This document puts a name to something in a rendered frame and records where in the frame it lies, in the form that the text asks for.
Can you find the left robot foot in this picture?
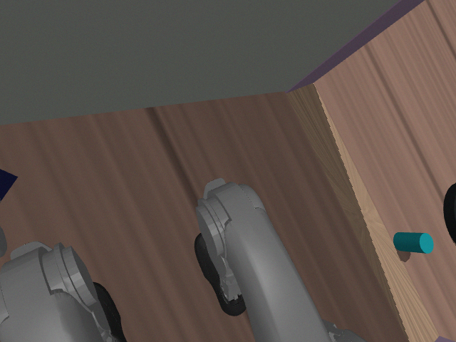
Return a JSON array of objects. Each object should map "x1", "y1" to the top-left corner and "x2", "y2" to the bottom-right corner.
[{"x1": 93, "y1": 282, "x2": 127, "y2": 342}]

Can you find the right robot hand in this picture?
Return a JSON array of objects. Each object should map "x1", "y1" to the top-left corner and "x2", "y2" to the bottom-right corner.
[{"x1": 322, "y1": 319, "x2": 367, "y2": 342}]

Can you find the right robot foot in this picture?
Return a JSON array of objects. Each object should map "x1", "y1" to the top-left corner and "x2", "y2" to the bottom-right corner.
[{"x1": 195, "y1": 233, "x2": 246, "y2": 316}]

